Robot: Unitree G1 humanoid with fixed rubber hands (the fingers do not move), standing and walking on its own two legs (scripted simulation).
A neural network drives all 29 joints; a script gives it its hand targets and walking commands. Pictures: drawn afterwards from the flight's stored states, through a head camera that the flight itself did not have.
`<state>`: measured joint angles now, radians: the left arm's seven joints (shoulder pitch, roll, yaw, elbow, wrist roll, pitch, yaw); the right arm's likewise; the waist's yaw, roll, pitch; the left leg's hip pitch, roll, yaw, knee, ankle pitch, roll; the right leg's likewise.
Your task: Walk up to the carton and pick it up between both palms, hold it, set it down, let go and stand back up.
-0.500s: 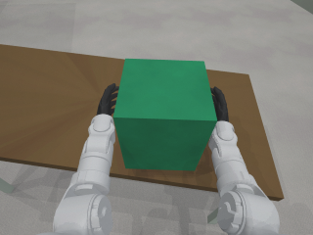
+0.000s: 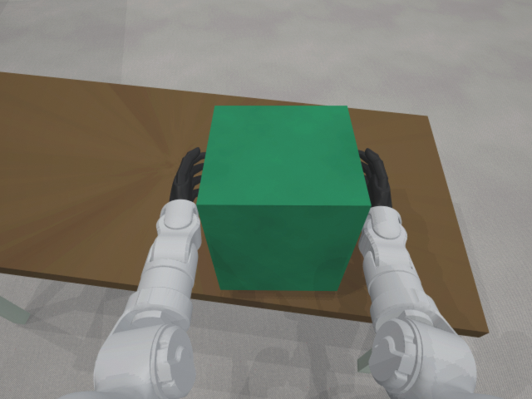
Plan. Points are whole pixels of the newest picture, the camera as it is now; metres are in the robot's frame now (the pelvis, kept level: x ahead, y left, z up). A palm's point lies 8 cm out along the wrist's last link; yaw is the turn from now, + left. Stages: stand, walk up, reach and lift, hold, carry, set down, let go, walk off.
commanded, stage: set down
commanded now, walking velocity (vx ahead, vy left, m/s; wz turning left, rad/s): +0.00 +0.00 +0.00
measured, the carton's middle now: (279, 203) +0.42 +0.01 +0.03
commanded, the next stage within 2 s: none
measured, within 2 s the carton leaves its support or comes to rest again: rests again in 0.74 s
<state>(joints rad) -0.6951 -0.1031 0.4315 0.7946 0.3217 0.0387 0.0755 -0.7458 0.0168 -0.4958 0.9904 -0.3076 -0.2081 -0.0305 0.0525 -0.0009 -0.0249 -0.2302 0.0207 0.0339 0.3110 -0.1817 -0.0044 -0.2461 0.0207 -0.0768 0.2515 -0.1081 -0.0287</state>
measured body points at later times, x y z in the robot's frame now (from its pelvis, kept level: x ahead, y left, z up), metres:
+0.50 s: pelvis +0.00 +0.00 +0.00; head +0.06 +0.00 +0.45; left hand +0.40 +0.16 +0.04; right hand +0.42 -0.14 +0.05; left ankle -0.02 +0.12 -0.75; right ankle +0.01 -0.10 -0.75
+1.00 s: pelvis +0.00 +0.00 +0.00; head +0.07 +0.00 +0.44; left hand +0.40 +0.16 +0.03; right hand +0.42 -0.14 +0.04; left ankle -0.02 +0.12 -0.75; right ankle +0.01 -0.10 -0.75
